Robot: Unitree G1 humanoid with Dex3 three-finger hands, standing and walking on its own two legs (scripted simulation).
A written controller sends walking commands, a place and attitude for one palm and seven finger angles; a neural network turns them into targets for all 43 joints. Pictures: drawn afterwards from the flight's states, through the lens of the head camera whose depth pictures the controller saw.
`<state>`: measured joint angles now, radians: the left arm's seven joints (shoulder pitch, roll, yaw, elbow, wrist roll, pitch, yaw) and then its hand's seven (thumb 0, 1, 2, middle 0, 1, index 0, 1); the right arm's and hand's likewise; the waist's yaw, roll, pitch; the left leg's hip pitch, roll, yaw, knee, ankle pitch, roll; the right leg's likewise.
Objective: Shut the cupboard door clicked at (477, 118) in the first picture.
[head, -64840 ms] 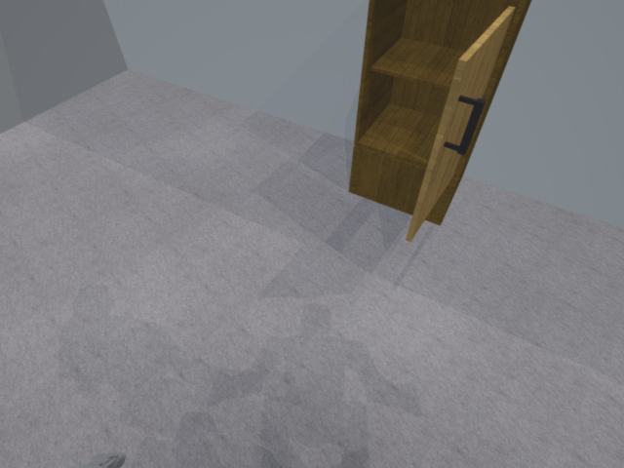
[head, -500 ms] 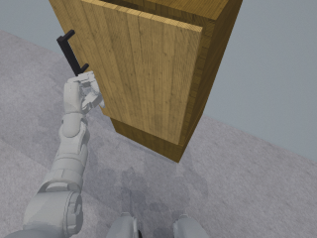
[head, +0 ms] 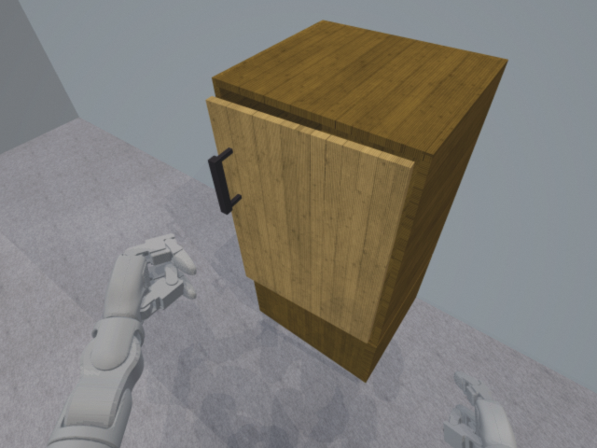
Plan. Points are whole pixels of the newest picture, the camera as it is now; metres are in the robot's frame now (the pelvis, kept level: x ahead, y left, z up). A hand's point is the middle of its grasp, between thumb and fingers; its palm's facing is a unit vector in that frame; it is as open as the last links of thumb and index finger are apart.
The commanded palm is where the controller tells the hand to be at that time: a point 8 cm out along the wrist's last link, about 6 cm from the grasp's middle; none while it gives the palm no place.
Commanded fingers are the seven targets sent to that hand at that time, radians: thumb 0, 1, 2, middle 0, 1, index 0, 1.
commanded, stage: draw the hand back to the body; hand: left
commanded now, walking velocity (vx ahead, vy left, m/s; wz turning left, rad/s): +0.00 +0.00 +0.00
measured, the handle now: (227, 181) +0.64 +0.20 -0.03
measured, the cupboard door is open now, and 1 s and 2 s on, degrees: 3 3 3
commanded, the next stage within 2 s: step back with the hand held close in 0.88 s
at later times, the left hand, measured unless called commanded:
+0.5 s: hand (37, 311) +0.21 +0.27 +0.17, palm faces +0.45 -0.79 -0.42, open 6.1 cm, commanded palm +0.16 +0.30 +0.19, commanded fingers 0.00 0.90 0.90 -0.20 -0.30 -0.20 -0.30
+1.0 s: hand (40, 315) +0.20 +0.26 +0.18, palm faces +0.46 -0.79 -0.40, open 7.4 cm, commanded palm +0.15 +0.29 +0.19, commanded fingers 0.00 0.90 0.90 -0.20 -0.30 -0.20 -0.30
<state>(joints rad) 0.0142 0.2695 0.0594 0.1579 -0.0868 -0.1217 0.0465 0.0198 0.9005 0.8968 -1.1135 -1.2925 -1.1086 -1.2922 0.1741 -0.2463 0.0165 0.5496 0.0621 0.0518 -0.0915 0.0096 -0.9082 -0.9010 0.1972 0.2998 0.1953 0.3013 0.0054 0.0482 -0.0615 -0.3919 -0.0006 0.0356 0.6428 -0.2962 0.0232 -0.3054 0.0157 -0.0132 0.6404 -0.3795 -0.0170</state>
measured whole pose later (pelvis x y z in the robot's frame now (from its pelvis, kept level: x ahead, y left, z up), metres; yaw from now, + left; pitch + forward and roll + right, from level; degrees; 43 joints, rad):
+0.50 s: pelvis +0.02 +0.00 +0.02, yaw +1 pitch -3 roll +0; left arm 0.44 0.36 0.32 -0.35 -0.09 -0.02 0.10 0.02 0.90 0.90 -0.45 -0.56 -0.44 -0.56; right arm 0.20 -0.23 0.04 0.61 0.02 -0.03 -0.07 0.01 -0.90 -0.90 0.20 0.30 0.20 0.30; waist 0.07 0.08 -0.01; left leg -0.15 -0.02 0.02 0.43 -0.23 0.02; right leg -0.05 0.00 -0.02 0.40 -0.30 -0.01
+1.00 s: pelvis +0.02 -0.01 +0.02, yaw +0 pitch -4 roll +0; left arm 0.46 0.35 0.35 -0.37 -0.09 -0.06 0.10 0.02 0.89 0.90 -0.22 -0.31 -0.21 -0.31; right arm 0.19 -0.23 0.02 0.62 0.02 -0.08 -0.08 0.01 -0.90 -0.90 0.20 0.30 0.20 0.30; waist 0.06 0.07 -0.01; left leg -0.14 0.00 0.02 0.43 -0.23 0.01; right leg -0.04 0.02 -0.02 0.40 -0.30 -0.03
